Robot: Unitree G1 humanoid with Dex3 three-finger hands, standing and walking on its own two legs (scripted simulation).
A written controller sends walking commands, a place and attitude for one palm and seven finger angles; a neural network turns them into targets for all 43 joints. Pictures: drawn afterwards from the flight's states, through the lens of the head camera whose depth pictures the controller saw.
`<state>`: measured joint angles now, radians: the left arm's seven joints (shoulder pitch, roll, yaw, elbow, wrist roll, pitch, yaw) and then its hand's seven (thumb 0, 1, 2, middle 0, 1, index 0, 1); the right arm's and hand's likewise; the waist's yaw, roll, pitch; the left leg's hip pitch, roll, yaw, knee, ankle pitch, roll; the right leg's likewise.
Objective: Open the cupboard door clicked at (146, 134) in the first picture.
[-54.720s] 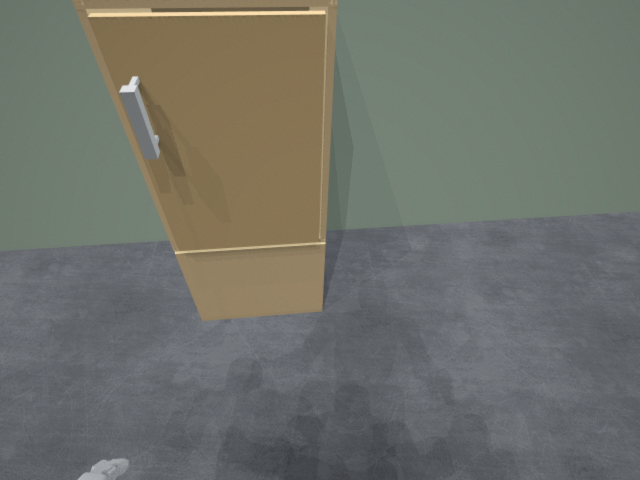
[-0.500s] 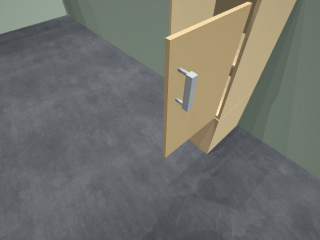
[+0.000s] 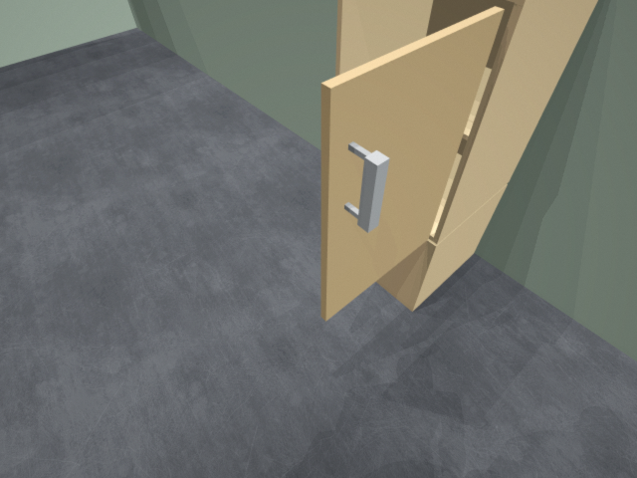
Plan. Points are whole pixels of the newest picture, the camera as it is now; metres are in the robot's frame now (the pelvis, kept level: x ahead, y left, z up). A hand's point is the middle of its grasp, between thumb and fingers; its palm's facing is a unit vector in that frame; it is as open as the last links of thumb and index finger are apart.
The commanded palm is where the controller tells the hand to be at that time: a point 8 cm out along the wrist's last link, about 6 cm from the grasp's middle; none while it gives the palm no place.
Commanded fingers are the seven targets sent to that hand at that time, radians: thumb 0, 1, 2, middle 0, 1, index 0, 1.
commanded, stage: stand and wait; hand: left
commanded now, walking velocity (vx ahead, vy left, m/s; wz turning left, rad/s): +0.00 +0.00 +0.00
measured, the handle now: (362, 187) +0.52 -0.03 +0.07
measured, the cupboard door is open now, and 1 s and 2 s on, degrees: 89 89 89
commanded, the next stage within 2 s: none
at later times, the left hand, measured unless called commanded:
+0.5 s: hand out of the picture -0.01 +0.15 -0.18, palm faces +0.06 -0.98 -0.19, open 7.3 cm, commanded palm none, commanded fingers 0.00 0.90 0.90 -0.20 -0.30 -0.20 -0.30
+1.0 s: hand out of the picture -0.01 +0.16 -0.18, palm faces +0.06 -0.98 -0.18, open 7.3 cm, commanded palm none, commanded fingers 0.00 0.90 0.90 -0.20 -0.30 -0.20 -0.30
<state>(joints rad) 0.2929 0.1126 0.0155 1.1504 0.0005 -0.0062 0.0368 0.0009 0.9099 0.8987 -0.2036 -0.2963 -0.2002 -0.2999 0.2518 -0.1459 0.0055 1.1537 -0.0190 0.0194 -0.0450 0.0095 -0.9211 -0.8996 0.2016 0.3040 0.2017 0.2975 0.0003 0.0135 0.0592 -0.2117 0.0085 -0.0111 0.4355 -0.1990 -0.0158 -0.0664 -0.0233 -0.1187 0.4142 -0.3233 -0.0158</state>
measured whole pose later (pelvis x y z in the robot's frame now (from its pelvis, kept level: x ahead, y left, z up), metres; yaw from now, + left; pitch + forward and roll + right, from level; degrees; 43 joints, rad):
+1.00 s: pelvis +0.01 +0.00 +0.00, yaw +0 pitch -2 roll +0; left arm 0.31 0.12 0.01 1.14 0.00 -0.01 0.04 0.00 0.91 0.90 -0.20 -0.30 -0.20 -0.30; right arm 0.26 -0.14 0.01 1.15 -0.02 0.02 -0.05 0.01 -0.92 -0.90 0.20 0.30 0.20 0.30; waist 0.01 0.00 0.06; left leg -0.18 0.02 -0.01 0.42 -0.21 -0.02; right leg -0.03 -0.01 -0.11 0.38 -0.32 -0.02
